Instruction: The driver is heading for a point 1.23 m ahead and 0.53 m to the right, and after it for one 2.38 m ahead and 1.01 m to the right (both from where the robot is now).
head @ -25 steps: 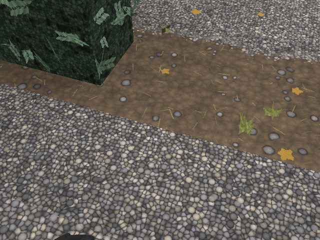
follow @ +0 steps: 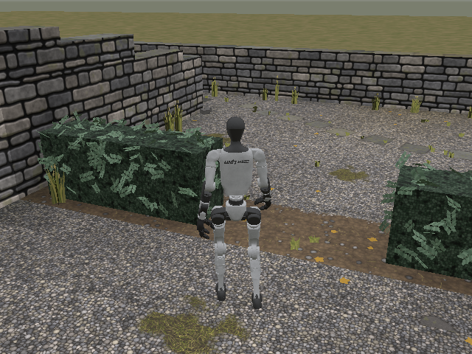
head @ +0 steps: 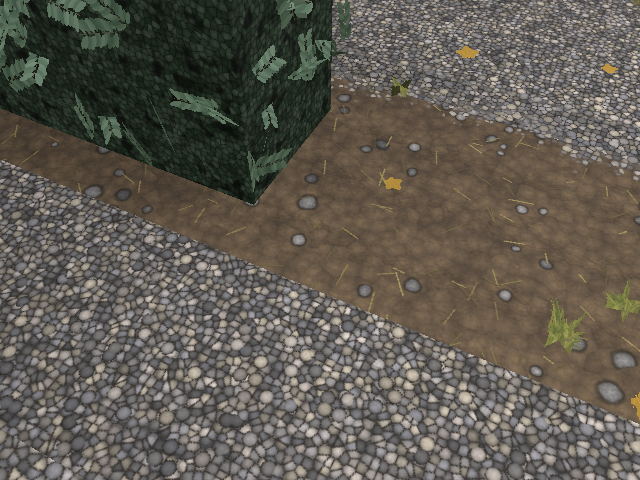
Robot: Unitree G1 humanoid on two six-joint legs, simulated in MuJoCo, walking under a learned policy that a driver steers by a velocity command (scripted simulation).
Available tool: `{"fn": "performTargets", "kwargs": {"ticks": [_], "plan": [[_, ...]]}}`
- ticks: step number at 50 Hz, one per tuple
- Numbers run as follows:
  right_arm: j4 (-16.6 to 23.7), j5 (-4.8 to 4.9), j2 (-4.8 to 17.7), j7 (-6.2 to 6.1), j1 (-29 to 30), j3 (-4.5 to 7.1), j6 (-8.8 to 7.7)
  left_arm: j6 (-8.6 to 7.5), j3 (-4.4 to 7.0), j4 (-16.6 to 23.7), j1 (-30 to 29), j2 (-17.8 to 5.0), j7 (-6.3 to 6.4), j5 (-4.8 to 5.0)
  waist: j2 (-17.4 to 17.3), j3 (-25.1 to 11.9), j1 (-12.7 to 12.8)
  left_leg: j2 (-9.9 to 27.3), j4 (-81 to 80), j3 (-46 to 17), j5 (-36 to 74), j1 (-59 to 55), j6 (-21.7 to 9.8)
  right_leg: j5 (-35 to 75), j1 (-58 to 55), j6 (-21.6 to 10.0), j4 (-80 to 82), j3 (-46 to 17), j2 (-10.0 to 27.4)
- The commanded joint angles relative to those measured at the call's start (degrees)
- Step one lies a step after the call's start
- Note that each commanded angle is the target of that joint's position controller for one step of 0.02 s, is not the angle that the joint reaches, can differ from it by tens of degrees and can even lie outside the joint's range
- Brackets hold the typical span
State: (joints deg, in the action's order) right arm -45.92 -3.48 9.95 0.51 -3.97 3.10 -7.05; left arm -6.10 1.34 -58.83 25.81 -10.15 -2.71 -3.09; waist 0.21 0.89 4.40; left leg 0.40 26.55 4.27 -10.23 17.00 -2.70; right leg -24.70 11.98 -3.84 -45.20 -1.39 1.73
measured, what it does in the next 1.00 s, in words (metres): goes down, turning right: right foot 0.19 m lower, then left foot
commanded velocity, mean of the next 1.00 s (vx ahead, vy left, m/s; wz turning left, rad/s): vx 0.43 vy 0.00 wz -0.54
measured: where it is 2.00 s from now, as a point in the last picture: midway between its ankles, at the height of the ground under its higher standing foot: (477, 413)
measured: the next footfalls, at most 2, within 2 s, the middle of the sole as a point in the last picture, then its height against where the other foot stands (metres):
right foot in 0.54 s outside the picture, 0.19 m lower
left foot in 0.88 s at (408, 424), level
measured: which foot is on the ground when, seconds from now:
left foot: down 0.00-0.54, up 0.56-0.86, down 0.88-1.00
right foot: up 0.00-0.52, down 0.54-0.90, up 0.92-1.00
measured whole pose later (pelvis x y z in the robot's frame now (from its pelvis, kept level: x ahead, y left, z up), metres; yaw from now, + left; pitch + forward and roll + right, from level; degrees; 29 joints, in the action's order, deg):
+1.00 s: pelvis +0.52 -0.13 -0.21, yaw -36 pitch +3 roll -1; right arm -41.2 -1.4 12.2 -0.7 -2.5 3.2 -3.8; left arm 0.1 5.0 -46.8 13.2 -16.4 2.4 1.7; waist 1.6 -1.2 1.5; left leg 2.0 35.9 0.0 -8.3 30.7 -0.2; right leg -31.8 28.1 0.9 -68.7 -7.0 -4.7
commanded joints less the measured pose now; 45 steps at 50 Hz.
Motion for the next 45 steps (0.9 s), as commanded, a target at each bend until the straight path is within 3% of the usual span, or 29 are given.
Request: {"fn": "performTargets", "kwargs": {"ticks": [1, 3, 6, 7, 9, 10, 11, 14, 17, 20, 22, 23, 24, 25, 27, 28, 29, 30, 31, 32, 33, 34, 35, 36, 38, 41, 42, 44, 45], "plan": [[-2.5, 0.1, 5.7, -1.33, -17.6, 2.23, -0.36, -1.79, 1.63, 4.1, -4.4, -5.6, 0.83, 0.33, -4.4, -0.4, -8.4, 20.1, -14.7, -22.1, -3.6, -25.0, -13.2, 0.1, 32.1, -2.4, -22.1, -2.5, 3.5], [-2.8, 0.23, 0.4, -1.21, -16.9, -0.04, 0.22, -1.1, 1.35, 5.3, -5.4, -2.4, 0.51, -0.85, -3.6, 2.6, -6.0, 18.1, -16.6, -15.3, 2.0, -18.9, -11.3, 5.1, 30.1, -3.0, -19.6, -3.6, 5.0], [-4.1, -1.46, 1.2, -1.39, -18.5, 0.3, 0.49, -0.21, 0.97, 7.8, -9.9, 0.6, -1.27, -0.48, -3.1, 2.0, -5.9, 16.1, -18.0, -5.7, 11.7, -15.9, -10.9, 11.9, 28.1, -1.8, -14.8, -3.2, 5.4], [-4.2, -2.22, 1.0, -1.5, -18.5, 0.08, 0.56, -0.24, 0.45, 8.4, -10.6, 1.6, -2.54, -1.19, -1.9, 2.1, -6.0, 14.2, -16.7, -2.1, 12.7, -12.7, -10.5, 17.6, 26.4, -1.4, -14.9, -1.5, 5.2], [-5.8, -3.83, 0.3, -1.25, -19.1, -0.05, 0.78, 0.05, 0.03, 7.9, -6.6, 1.4, -4.49, -1.42, -0.9, 2.7, -4.7, 15.1, -13.2, 0.2, 15.1, -8.2, -10.7, 25.8, 26.2, -1.4, -17.1, -3.3, 6.0], [-6.5, -3.23, -2.7, -2.1, -18.5, -1.7, -0.36, 0.0, -0.23, 10.0, -11.1, 0.5, -4.1, -2.26, 0.7, 4.6, -4.7, 14.8, -13.0, -0.3, 10.3, -12.4, -8.7, 34.0, 32.7, -1.7, -7.1, -7.3, 7.9], [-8.6, -2.38, -2.1, -2.48, -22.5, -2.06, -0.98, 0.3, -0.15, 11.2, -14.0, 0.2, -3.63, -2.54, -1.1, 4.3, -6.2, 14.5, -11.5, 0.6, 10.2, -14.5, -9.1, 39.8, 33.6, -1.3, -3.0, -6.4, 8.1], [-11.2, -3.41, -0.3, -1.53, -26.8, -3.18, -1.43, 1.45, -0.6, 12.9, -17.9, -0.5, -2.88, -1.28, -1.9, 4.1, -7.6, 11.1, -7.5, 6.7, 3.9, -6.3, -8.0, 55.2, 21.9, -1.3, 6.7, -2.1, 7.5], [-12.4, -3.25, -0.2, -0.75, -29.1, -4.24, -1.61, 3.54, -0.18, 15.2, -20.1, -3.4, -2.61, -2.48, -1.2, 9.2, -7.8, 14.1, -2.5, 4.6, -2.5, -6.1, -7.4, 51.7, 22.1, -1.8, 9.7, -1.5, 8.0], [-15.5, -1.14, 1.8, -2.75, -35.0, -4.35, -0.99, 4.2, -0.83, 17.4, -26.7, -2.5, -2.68, -3.09, 0.5, 12.2, -11.5, 16.3, 1.1, 2.4, -4.2, -17.0, -6.0, 45.0, 28.4, -1.0, 18.2, -0.5, 8.9], [-18.0, -1.15, 1.6, -4.02, -40.3, -4.46, 0.66, 3.97, -1.17, 17.0, -30.6, -1.4, -2.62, -3.26, 1.6, 13.3, -14.9, 16.6, 3.3, 2.3, -5.9, -21.3, -5.0, 44.9, 29.0, 0.1, 22.7, 1.0, 9.1], [-15.3, 7.38, 10.0, -5.45, -28.3, -0.03, 3.12, 4.45, 0.6, 18.8, -37.8, -4.3, -3.49, 10.68, 1.1, 20.6, -14.3, 16.6, 15.6, 3.1, 4.0, -15.9, -3.2, 40.1, 34.3, 0.2, 22.1, -0.4, 5.9], [-14.3, 7.11, 9.7, -5.8, -30.0, -0.12, 3.95, 4.02, 0.2, 17.8, -35.2, -4.1, -3.99, 10.12, 5.4, 12.8, -13.5, 15.9, 23.8, 5.9, 10.5, -18.1, -2.4, 44.2, 28.6, -0.2, 24.3, 2.6, 4.4], [-14.6, 6.42, 8.1, -5.44, -32.9, -0.34, 4.34, 3.83, 0.33, 16.1, -29.4, -3.2, -4.35, 7.79, 2.7, 5.6, -12.3, 15.5, 32.2, 7.0, 12.2, -14.6, -2.1, 48.4, 16.1, -0.7, 23.9, 4.7, 2.4], [-13.4, 5.57, 7.2, -3.55, -27.4, 0.01, 3.73, 5.17, 4.54, 8.0, -5.3, -9.9, -2.08, 5.33, 3.6, -8.6, 0.8, 9.6, 63.7, 10.2, 7.4, 5.5, 3.0, 60.0, -23.3, -4.7, 24.0, 6.4, 0.4], [-10.5, 4.24, 3.8, -2.43, -26.3, -0.4, 2.03, 5.17, 5.65, 4.6, 3.1, -17.7, -0.49, 3.76, 16.7, -12.2, 3.9, 2.3, 94.0, 7.7, -42.0, 31.6, 6.7, 87.6, -46.3, -10.7, 9.4, -1.3, 8.2], [-6.8, 6.82, 5.5, -0.4, -29.1, -1.27, -0.8, 4.16, 5.78, 4.1, 7.1, -20.2, 0.16, 3.35, 21.3, -29.9, 4.5, 4.0, 102.3, -5.6, -41.1, 42.2, 6.6, 90.2, -62.4, -21.4, -0.1, -14.2, 17.1], [-2.1, 6.94, 8.3, 0.08, -21.4, -0.38, -2.24, 4.74, 5.32, 5.8, 6.4, -16.5, 0.87, 3.63, 12.3, -32.9, 6.2, 5.9, 96.3, -8.1, -38.0, 47.6, 6.9, 75.2, -59.6, -23.6, 5.8, -18.9, 17.8], [1.6, 7.46, 6.0, -0.41, -17.4, -1.28, -2.18, 5.37, 5.19, 4.6, 6.0, -17.5, 1.99, 4.09, 7.0, -31.8, 3.3, 6.5, 91.6, -8.7, -34.1, 52.3, 6.7, 48.8, -54.5, -23.6, 14.3, -27.6, 20.6], [2.0, 7.3, 3.2, -1.58, -15.9, -2.01, -1.64, 5.78, 5.14, 5.7, 1.2, -17.3, 2.85, 3.35, -0.6, -27.4, 0.5, 7.4, 93.6, -8.1, -28.5, 52.5, 7.0, 31.4, -42.0, -23.0, 20.7, -35.3, 23.9], [1.4, 6.23, 4.2, -2.19, -17.3, -1.76, -0.63, 5.15, 4.3, 8.5, -5.8, -15.6, 2.81, 2.95, -7.4, -21.7, -3.7, 8.7, 87.5, -9.6, -23.4, 49.7, 6.8, 24.0, -28.6, -22.6, 22.6, -38.6, 25.8], [0.8, 5.88, 4.7, -2.78, -15.7, -1.15, 0.41, 3.67, 2.88, 9.6, -11.9, -11.3, 2.16, 3.24, -7.4, -13.0, -6.5, 10.2, 74.7, -11.5, -16.7, 47.4, 5.2, 22.5, -13.3, -19.9, 24.9, -36.3, 25.8], [2.3, 5.27, 5.4, -3.47, -11.4, -0.87, 1.8, 2.77, 2.23, 12.4, -21.4, -10.6, 2.43, 4.41, -4.7, 0.0, -9.9, 11.7, 57.4, -10.9, -13.3, 37.0, 6.7, 24.6, 10.0, -15.4, 30.1, -27.1, 20.3], [2.8, 3.49, 5.9, -4.17, -11.4, -0.25, 1.95, 2.49, 2.92, 13.9, -24.6, -12.8, 2.95, 3.98, -2.4, 2.2, -11.1, 10.5, 42.8, -10.1, -8.3, 24.4, 7.3, 26.0, 21.0, -13.0, 30.8, -18.8, 12.8], [2.1, 2.25, 7.2, -3.82, -9.2, 0.72, 1.09, 2.5, 3.77, 14.6, -22.8, -13.8, 4.47, 2.85, 1.6, -1.9, -9.2, 3.7, 23.9, -5.1, 11.6, 3.7, 8.5, 32.5, 28.8, -9.9, 26.9, -6.6, 2.1], [4.7, 4.44, 8.1, -2.72, -3.0, 1.33, 1.24, 2.59, 4.48, 12.0, -16.5, -13.6, 5.32, 4.97, 6.8, -2.7, -7.2, 0.4, 10.2, -6.8, 18.8, 0.4, 8.2, 27.4, 19.2, -8.6, 24.9, -10.4, 4.0], [5.5, 4.64, 8.7, -2.69, -1.9, 1.74, 1.67, 3.08, 4.49, 11.9, -15.6, -12.8, 5.61, 5.3, 6.9, -3.0, -7.4, -0.1, 6.9, -7.1, 17.3, 0.5, 7.5, 25.0, 15.4, -7.3, 22.8, -13.0, 4.3], [4.5, 3.08, 10.8, -2.6, -5.4, 2.85, 1.97, 3.98, 4.23, 12.6, -14.3, -9.2, 5.88, 5.26, 4.9, -4.6, -8.8, 0.8, 4.3, -6.6, 16.1, -3.0, 5.1, 20.1, 11.2, -3.4, 13.4, -14.9, 1.2], [4.3, 2.18, 13.3, -2.46, -9.3, 3.57, 1.7, 4.28, 3.74, 13.2, -12.3, -6.3, 5.78, 4.58, -0.4, -7.5, -9.6, 6.6, 4.9, -10.0, 32.5, -10.9, 3.1, 11.3, 15.2, 0.0, 1.7, -11.0, -4.1]]}}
